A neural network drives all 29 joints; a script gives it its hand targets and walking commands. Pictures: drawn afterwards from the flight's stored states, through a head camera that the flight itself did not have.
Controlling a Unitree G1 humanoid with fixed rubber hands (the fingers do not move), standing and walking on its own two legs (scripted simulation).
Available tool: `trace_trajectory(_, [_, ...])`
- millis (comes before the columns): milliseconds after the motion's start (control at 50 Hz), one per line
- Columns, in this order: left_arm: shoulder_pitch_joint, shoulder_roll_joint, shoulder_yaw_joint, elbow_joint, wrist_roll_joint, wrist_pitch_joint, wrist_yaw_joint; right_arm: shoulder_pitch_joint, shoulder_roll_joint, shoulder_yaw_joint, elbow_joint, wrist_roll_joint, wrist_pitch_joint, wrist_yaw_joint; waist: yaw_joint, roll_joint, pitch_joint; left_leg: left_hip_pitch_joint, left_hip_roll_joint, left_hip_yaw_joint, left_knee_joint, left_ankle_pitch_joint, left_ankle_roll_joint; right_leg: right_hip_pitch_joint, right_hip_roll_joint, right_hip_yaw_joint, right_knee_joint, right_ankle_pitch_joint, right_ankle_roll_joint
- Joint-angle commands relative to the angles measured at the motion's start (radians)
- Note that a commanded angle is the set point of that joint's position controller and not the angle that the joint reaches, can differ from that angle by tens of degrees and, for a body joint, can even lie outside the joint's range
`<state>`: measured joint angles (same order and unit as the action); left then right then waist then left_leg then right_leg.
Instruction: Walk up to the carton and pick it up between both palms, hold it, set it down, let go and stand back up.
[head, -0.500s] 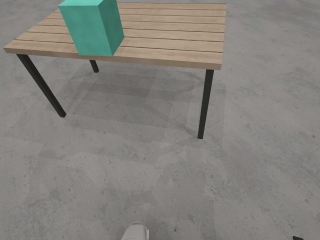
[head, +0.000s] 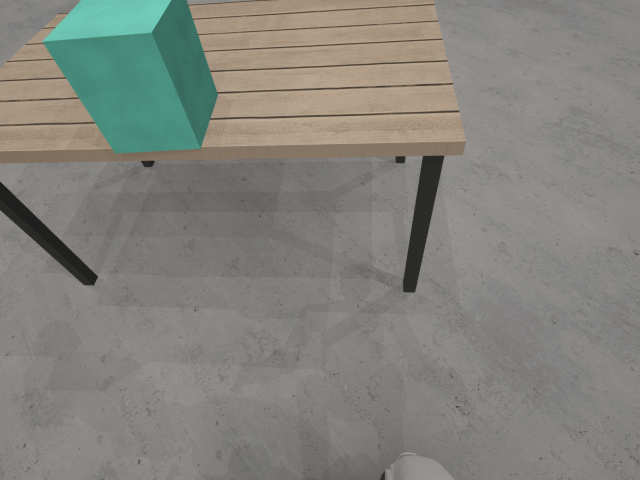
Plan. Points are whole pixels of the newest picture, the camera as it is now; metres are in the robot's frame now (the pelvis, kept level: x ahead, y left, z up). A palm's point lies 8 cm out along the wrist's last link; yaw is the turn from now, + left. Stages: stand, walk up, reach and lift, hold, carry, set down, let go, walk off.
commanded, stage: walk up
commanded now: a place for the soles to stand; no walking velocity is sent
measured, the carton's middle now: (146, 73) +0.90 +0.36 +0.06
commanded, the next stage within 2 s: none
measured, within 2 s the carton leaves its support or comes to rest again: neither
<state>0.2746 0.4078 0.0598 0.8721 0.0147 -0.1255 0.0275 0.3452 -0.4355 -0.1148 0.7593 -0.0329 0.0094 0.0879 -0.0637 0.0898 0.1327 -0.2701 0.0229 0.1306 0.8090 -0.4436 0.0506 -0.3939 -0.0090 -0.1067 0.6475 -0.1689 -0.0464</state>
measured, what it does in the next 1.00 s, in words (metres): steps to the left: left foot, then right foot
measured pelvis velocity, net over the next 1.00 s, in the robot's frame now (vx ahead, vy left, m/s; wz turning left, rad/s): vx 0.28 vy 0.31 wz -0.02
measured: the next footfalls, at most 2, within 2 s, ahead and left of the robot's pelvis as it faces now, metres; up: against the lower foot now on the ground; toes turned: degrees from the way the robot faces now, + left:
left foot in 0.32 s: +0.24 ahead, +0.29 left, +0.00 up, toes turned +4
right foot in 0.64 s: +0.28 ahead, +0.09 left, +0.00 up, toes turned -7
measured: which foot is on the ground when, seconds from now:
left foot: up 0.00-0.30, down 0.32-0.66, up 0.68-0.98, down 1.00-1.00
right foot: down 0.00-0.36, up 0.38-0.62, down 0.64-1.00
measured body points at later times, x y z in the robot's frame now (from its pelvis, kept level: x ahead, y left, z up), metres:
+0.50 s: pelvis +0.14 +0.16 -0.01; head +0.17 +0.17 +0.44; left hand +0.22 +0.51 -0.11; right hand +0.21 -0.18 -0.10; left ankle +0.20 +0.28 -0.71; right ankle +0.12 +0.03 -0.65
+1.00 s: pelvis +0.28 +0.31 -0.02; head +0.30 +0.28 +0.43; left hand +0.32 +0.67 -0.08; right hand +0.38 -0.03 -0.13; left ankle +0.38 +0.48 -0.71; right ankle +0.24 +0.10 -0.71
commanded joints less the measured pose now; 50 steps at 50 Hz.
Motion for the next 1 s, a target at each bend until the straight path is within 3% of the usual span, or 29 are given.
trace_trajectory(0, [0.135,0.387,0.117,-0.059,-0.015,0.001,0.047,-0.019,-0.262,-0.052,-0.113,-0.009,0.008,-0.018,0.107,-0.156,-0.198,-0.449,0.071,-0.249,0.392,-0.073,-0.037,0.439,-0.502,0.763,-0.368,-0.5,-0.267])
trace_trajectory(40, [0.097,0.343,0.103,-0.067,-0.018,0.003,0.045,-0.034,-0.236,-0.051,-0.086,-0.009,0.009,-0.014,0.084,-0.134,-0.092,-0.439,0.079,-0.256,0.362,-0.027,-0.048,0.311,-0.411,0.544,-0.355,-0.383,-0.233])
trace_trajectory(80, [0.093,0.325,0.097,-0.068,-0.015,-0.003,0.042,-0.014,-0.224,-0.05,-0.062,-0.005,0.009,-0.007,0.066,-0.155,-0.044,-0.401,0.096,-0.24,0.298,0.038,-0.056,0.221,-0.328,0.397,-0.32,-0.2,-0.194])
trace_trajectory(120, [0.091,0.34,0.097,-0.065,-0.005,-0.012,0.037,-0.017,-0.204,-0.05,-0.054,-0.009,0.016,0.002,0.059,-0.202,-0.043,-0.348,0.111,-0.22,0.266,0.071,-0.061,0.152,-0.308,0.323,-0.289,-0.059,-0.192])
trace_trajectory(180, [0.061,0.369,0.113,-0.086,0.005,-0.017,0.035,-0.067,-0.18,-0.047,-0.071,-0.005,0.017,0.019,0.062,-0.302,-0.018,-0.323,0.136,-0.198,0.113,0.079,-0.068,0.1,-0.307,0.247,-0.269,-0.041,-0.19])
trace_trajectory(240, [0.04,0.384,0.106,-0.098,0.006,-0.015,0.032,-0.097,-0.188,-0.061,-0.061,-0.003,0.009,0.033,0.055,-0.283,-0.05,-0.15,0.107,-0.123,-0.01,0.122,-0.058,-0.015,-0.274,0.176,-0.23,-0.091,-0.162])
trace_trajectory(280, [-0.046,0.39,0.098,-0.112,0.01,-0.002,0.032,0.019,-0.203,-0.08,-0.024,0.0,0.008,0.031,-0.037,-0.261,-0.098,0.087,0.07,-0.052,-0.058,0.163,-0.041,-0.174,-0.252,0.138,-0.121,-0.249,-0.13])
trace_trajectory(300, [-0.054,0.35,0.082,-0.114,0.019,0.007,0.036,0.108,-0.229,-0.096,0.011,-0.006,0.008,0.024,-0.086,-0.154,-0.133,0.23,0.021,-0.027,-0.052,0.104,-0.027,-0.269,-0.209,0.091,0.032,-0.304,-0.103])
trace_trajectory(320, [-0.016,0.288,0.061,-0.11,0.022,0.017,0.037,0.192,-0.255,-0.114,0.037,-0.009,0.005,0.017,-0.124,0.015,-0.156,0.318,-0.001,-0.073,-0.115,0.028,-0.008,-0.342,-0.136,0.034,0.261,-0.361,-0.072])
trace_trajectory(340, [0.027,0.187,0.033,-0.116,0.011,0.022,0.039,0.205,-0.33,-0.126,0.019,-0.021,-0.004,0.004,-0.139,0.334,-0.104,0.225,0.175,-0.428,-0.416,-0.264,0.04,-0.427,0.018,-0.051,0.574,-0.429,-0.027])
trace_trajectory(360, [0.026,0.252,0.048,-0.121,-0.005,0.03,0.051,0.069,-0.372,-0.117,-0.027,-0.001,-0.012,0.002,-0.087,0.298,-0.086,0.081,0.317,-0.805,-0.652,-0.489,0.142,-0.426,0.028,0.077,0.666,-0.449,-0.011])
trace_trajectory(380, [0.052,0.319,0.058,-0.111,0.0,0.032,0.057,-0.036,-0.414,-0.125,-0.055,0.019,-0.009,0.001,-0.027,0.249,-0.067,0.003,0.379,-0.912,-0.682,-0.596,0.224,-0.367,-0.035,0.14,0.7,-0.429,-0.019])
trace_trajectory(400, [0.052,0.335,0.055,-0.077,-0.004,0.024,0.054,-0.09,-0.376,-0.114,-0.071,0.018,-0.008,-0.002,0.006,0.176,-0.02,-0.042,0.357,-0.813,-0.634,-0.53,0.232,-0.361,-0.072,0.145,0.712,-0.356,-0.012])
trace_trajectory(440, [0.111,0.314,0.062,-0.022,-0.013,0.018,0.037,-0.085,-0.295,-0.084,-0.079,0.006,-0.019,-0.023,0.024,0.115,-0.037,-0.034,0.269,-0.574,-0.484,-0.288,0.194,-0.303,-0.1,0.13,0.618,-0.272,-0.002])
trace_trajectory(480, [0.137,0.306,0.062,-0.007,-0.012,0.014,0.027,-0.082,-0.275,-0.067,-0.073,0.01,-0.026,-0.024,0.036,0.103,-0.042,-0.095,0.239,-0.477,-0.452,-0.175,0.174,-0.195,-0.106,0.103,0.469,-0.282,0.004])
trace_trajectory(540, [0.115,0.269,0.056,-0.023,-0.011,0.004,0.02,-0.05,-0.253,-0.054,-0.09,-0.007,-0.021,-0.019,0.01,0.123,-0.065,-0.043,0.236,-0.415,-0.41,0.02,0.213,-0.118,-0.074,0.065,0.22,-0.375,0.004])
trace_trajectory(560, [0.128,0.26,0.059,-0.018,-0.009,-0.001,0.023,-0.053,-0.242,-0.05,-0.093,-0.006,-0.018,-0.019,0.023,0.109,-0.081,-0.062,0.242,-0.405,-0.377,0.119,0.219,-0.056,-0.06,0.058,0.141,-0.369,-0.005])
trace_trajectory(600, [0.275,0.249,0.069,0.025,-0.006,-0.017,0.037,-0.129,-0.208,-0.037,-0.13,-0.004,-0.007,-0.015,0.129,0.021,-0.16,-0.227,0.169,-0.265,-0.146,0.262,0.157,0.301,-0.048,0.064,-0.141,-0.13,-0.022])
trace_trajectory(620, [0.336,0.329,0.103,0.032,0.004,-0.021,0.054,-0.109,-0.128,-0.019,-0.143,0.0,-0.012,-0.014,0.183,-0.188,-0.201,-0.368,0.06,-0.166,0.127,0.279,0.07,0.49,-0.127,0.23,-0.231,-0.146,-0.013])
trace_trajectory(640, [0.306,0.409,0.125,0.005,0.008,-0.013,0.066,-0.082,-0.086,0.001,-0.16,-0.003,-0.008,-0.017,0.151,-0.335,-0.179,-0.572,-0.055,-0.13,0.297,-0.04,-0.026,0.552,-0.41,0.698,-0.363,-0.199,-0.058])
trace_trajectory(660, [0.191,0.421,0.126,-0.038,0.007,-0.004,0.068,-0.052,-0.197,-0.031,-0.132,-0.008,0.018,-0.03,0.125,-0.166,-0.186,-0.55,0.001,-0.221,0.363,-0.089,-0.043,0.479,-0.496,0.8,-0.394,-0.408,-0.14])
trace_trajectory(680, [0.133,0.408,0.125,-0.056,0.002,-0.001,0.068,-0.043,-0.257,-0.044,-0.107,-0.014,0.028,-0.034,0.101,-0.132,-0.161,-0.536,0.071,-0.278,0.365,-0.075,-0.037,0.403,-0.51,0.767,-0.349,-0.482,-0.197])
trace_trajectory(720, [0.086,0.348,0.106,-0.061,-0.011,-0.004,0.063,-0.03,-0.249,-0.052,-0.076,-0.012,0.022,-0.031,0.057,-0.096,-0.079,-0.504,0.059,-0.287,0.36,-0.013,-0.046,0.312,-0.422,0.546,-0.289,-0.288,-0.201])
trace_trajectory(760, [0.116,0.334,0.104,-0.056,-0.015,-0.01,0.058,-0.017,-0.218,-0.045,-0.061,-0.004,0.018,-0.026,0.059,-0.174,-0.047,-0.455,0.075,-0.265,0.309,0.044,-0.053,0.259,-0.337,0.383,-0.237,-0.009,-0.168])
trace_trajectory(820, [0.101,0.34,0.106,-0.062,-0.009,-0.016,0.052,-0.047,-0.199,-0.042,-0.061,-0.005,0.026,-0.013,0.057,-0.263,-0.03,-0.399,0.105,-0.236,0.243,0.098,-0.065,0.184,-0.325,0.286,-0.206,0.171,-0.178])
trace_trajectory(900, [0.064,0.371,0.108,-0.087,0.002,-0.01,0.047,-0.111,-0.19,-0.048,-0.07,0.002,0.02,0.017,0.065,-0.324,-0.049,-0.208,0.099,-0.14,0.028,0.103,-0.06,0.055,-0.286,0.169,-0.171,0.126,-0.157])
trace_trajectory(940, [0.004,0.393,0.1,-0.096,0.005,0.002,0.045,-0.041,-0.198,-0.066,-0.043,0.004,0.021,0.022,0.009,-0.315,-0.072,-0.02,0.065,-0.059,-0.028,0.13,-0.045,-0.077,-0.262,0.135,-0.116,-0.055,-0.126])
trace_trajectory(960, [-0.023,0.379,0.091,-0.104,0.008,0.009,0.045,0.035,-0.203,-0.073,-0.02,0.001,0.021,0.02,-0.039,-0.275,-0.094,0.108,0.039,-0.035,-0.048,0.162,-0.035,-0.18,-0.243,0.115,-0.039,-0.172,-0.109])
trace_trajectory(980, [-0.013,0.33,0.071,-0.108,0.023,0.021,0.047,0.132,-0.236,-0.094,0.018,-0.001,0.022,0.014,-0.087,-0.114,-0.136,0.257,-0.006,-0.047,-0.052,0.081,-0.028,-0.269,-0.188,0.078,0.158,-0.256,-0.083])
